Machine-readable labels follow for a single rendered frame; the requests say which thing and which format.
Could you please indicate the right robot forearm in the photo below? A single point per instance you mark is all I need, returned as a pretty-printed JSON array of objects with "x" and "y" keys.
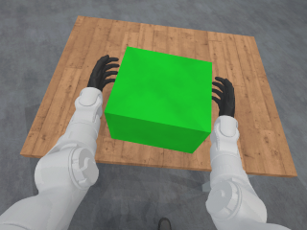
[{"x": 225, "y": 159}]

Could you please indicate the right robot foot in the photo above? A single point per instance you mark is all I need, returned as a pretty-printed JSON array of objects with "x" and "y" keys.
[{"x": 164, "y": 224}]

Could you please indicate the robot right upper arm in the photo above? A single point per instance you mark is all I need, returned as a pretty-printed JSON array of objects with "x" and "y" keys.
[{"x": 232, "y": 207}]

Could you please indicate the left robot hand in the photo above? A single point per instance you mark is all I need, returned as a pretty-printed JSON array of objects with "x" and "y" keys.
[{"x": 99, "y": 73}]

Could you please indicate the carton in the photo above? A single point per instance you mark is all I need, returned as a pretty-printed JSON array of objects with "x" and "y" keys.
[{"x": 161, "y": 100}]

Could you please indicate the left robot forearm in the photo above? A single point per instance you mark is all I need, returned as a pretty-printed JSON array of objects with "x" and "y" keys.
[{"x": 84, "y": 126}]

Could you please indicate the robot left upper arm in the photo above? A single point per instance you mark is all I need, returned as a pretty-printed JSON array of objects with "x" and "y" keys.
[{"x": 62, "y": 179}]

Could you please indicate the table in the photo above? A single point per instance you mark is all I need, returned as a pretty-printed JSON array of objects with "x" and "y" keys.
[{"x": 262, "y": 143}]

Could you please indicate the right robot hand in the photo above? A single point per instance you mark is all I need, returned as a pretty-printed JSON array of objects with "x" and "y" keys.
[{"x": 226, "y": 102}]

